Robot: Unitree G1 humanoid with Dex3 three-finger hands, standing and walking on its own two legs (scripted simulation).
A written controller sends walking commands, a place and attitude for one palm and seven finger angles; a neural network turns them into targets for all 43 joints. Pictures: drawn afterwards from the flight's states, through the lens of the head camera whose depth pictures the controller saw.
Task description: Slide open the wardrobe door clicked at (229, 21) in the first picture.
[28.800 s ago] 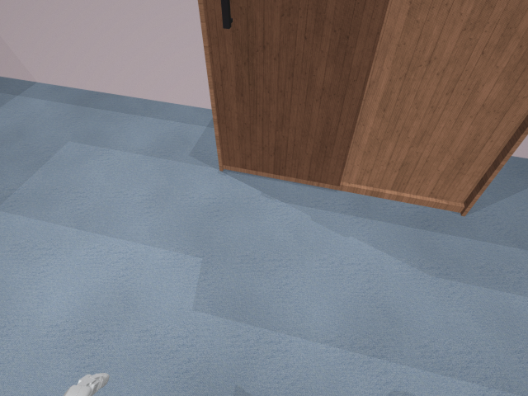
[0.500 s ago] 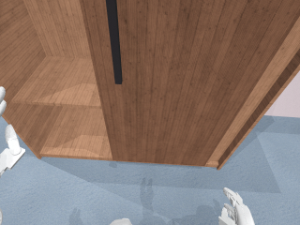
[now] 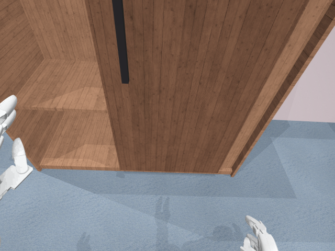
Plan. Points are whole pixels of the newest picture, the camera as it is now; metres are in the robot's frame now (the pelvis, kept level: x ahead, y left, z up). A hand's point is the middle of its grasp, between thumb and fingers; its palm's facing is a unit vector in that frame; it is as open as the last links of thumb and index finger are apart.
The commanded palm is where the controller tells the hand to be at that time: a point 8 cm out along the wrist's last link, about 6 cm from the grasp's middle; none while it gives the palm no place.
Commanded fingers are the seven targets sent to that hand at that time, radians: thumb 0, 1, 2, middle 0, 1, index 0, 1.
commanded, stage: stop stepping back and stand still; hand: left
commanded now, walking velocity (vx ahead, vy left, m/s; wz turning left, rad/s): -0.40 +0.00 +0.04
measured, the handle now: (122, 36) +0.66 +0.23 +0.18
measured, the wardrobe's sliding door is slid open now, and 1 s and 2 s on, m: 0.51 0.51 0.51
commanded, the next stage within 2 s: let the arm hang, fingers relaxed in 0.78 s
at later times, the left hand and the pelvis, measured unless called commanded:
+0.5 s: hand out of the picture +0.10 +0.27 +0.16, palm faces +0.51 -0.79 -0.34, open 7.4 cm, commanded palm +0.03 +0.30 +0.18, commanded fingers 0.00 0.90 0.90 -0.20 -0.30 -0.20 -0.30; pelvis -0.10 +0.00 -0.01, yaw +1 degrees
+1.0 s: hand (33, 250) +0.11 +0.28 +0.00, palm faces +0.24 -0.85 -0.46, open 7.4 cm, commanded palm none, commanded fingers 0.00 0.90 0.90 -0.20 -0.30 -0.20 -0.30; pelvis -0.10 +0.01 -0.02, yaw +3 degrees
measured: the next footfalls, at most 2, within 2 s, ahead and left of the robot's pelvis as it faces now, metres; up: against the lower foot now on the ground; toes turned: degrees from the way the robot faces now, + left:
left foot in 0.04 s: +0.04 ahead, +0.10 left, +0.00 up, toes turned +2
left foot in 0.48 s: -0.05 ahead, +0.11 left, +0.00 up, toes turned +2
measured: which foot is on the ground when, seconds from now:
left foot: up 0.00-0.02, down 0.04-0.28, up 0.30-0.46, down 0.48-0.68, up 0.70-0.90, down 0.92-1.00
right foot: down 0.00-1.00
